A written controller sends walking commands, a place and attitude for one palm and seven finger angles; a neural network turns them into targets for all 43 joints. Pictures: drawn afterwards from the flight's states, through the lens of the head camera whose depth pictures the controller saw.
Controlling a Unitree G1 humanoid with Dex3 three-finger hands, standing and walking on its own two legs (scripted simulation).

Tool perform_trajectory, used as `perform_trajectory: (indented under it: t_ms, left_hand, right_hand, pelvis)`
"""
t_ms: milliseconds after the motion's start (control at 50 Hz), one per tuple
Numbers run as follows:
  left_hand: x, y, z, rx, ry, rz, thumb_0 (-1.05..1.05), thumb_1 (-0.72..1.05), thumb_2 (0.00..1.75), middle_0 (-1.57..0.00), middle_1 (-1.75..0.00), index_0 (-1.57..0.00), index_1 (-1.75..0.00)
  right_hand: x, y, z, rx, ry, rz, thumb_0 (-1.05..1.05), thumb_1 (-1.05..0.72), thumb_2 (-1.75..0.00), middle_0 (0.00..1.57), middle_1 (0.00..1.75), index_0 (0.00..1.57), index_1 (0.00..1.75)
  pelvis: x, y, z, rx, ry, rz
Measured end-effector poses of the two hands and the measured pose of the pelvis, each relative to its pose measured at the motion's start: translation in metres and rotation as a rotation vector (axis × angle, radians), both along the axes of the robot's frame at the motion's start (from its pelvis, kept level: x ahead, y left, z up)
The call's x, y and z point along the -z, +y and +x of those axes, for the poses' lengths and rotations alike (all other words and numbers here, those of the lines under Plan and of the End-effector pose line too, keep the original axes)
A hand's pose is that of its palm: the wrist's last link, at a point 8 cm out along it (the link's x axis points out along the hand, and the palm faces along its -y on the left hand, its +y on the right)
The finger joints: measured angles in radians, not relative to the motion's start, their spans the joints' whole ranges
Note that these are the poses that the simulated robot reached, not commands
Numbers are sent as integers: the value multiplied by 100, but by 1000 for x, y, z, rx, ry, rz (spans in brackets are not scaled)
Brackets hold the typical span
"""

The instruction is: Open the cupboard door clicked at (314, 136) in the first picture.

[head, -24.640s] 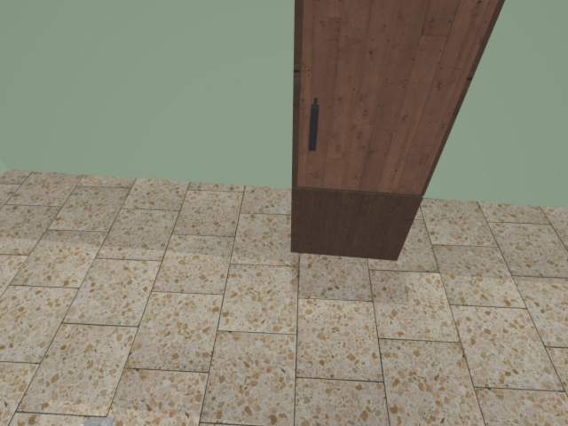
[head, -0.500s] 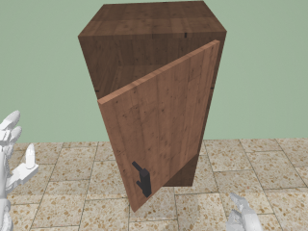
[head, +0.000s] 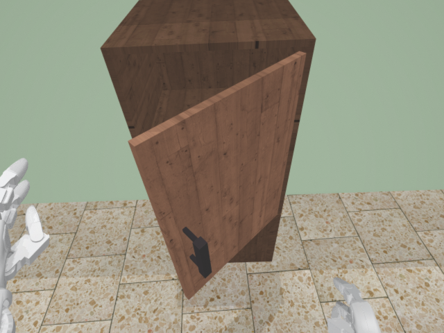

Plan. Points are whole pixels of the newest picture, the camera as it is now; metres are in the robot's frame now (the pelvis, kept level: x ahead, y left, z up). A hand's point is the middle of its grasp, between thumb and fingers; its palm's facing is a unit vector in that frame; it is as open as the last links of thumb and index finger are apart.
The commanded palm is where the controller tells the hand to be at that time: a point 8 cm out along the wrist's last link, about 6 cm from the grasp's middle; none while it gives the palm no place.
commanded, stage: step back with the hand held close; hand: left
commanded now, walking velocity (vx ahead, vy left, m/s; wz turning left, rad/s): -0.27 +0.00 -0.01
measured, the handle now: (196, 252) +0.31 +0.10 -0.08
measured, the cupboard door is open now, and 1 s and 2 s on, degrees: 43 43 43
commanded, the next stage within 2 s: stop stepping back and stand still in 1.32 s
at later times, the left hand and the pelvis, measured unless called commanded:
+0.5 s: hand (14, 273) +0.15 +0.28 +0.15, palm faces +0.36 -0.78 -0.51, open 7.5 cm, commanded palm +0.09 +0.32 +0.17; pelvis -0.06 +0.03 +0.00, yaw -1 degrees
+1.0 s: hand out of the picture +0.09 +0.30 +0.15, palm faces +0.42 -0.79 -0.46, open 7.5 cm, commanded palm +0.02 +0.34 +0.17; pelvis -0.12 +0.04 -0.02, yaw +1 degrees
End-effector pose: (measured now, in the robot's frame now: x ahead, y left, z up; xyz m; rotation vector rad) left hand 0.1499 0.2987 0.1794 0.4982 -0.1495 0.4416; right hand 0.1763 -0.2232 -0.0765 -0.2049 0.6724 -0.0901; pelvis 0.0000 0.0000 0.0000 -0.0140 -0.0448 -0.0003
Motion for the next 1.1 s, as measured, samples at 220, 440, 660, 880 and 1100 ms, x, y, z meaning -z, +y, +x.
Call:
perform_trajectory:
  t_ms: [220, 440, 660, 880, 1100]
  left_hand:
    - [6, 0, -2, 76, 87, 55, 2, 89, 90, -21, -30, -21, -30]
    - [4, 16, -31, 87, 38, 78, 2, 89, 90, -21, -30, -21, -30]
    - [9, 35, -69, 56, -5, 112, 2, 89, 90, -21, -30, -21, -30]
    - [8, 33, -99, 51, -73, 115, 2, 88, 90, -21, -30, -21, -30]
    - [3, 54, -112, 107, -106, 145, 2, 88, 90, -22, -30, -21, -30]
  right_hand:
    - [1, -14, -26, 107, 62, -28, 1, -90, -90, 20, 30, 20, 30]
    - [0, -3, -67, 124, 85, -50, 1, -91, -90, 20, 30, 20, 30]
    - [5, 17, -98, 74, 72, -67, 1, -90, -90, 20, 30, 20, 30]
    - [10, 23, -113, 21, 66, -80, 1, -90, -90, 20, 30, 20, 30]
    - [3, 30, -146, 73, 79, -122, 1, -90, -90, 20, 30, 20, 30]
  pelvis:
    - [0, 10, -16, 22, 46, 3]
    - [3, 22, -48, 20, 48, -11]
    - [11, 33, -80, 4, 40, -26]
    - [18, 32, -105, -20, 39, -32]
    - [18, 48, -129, -38, 44, -85]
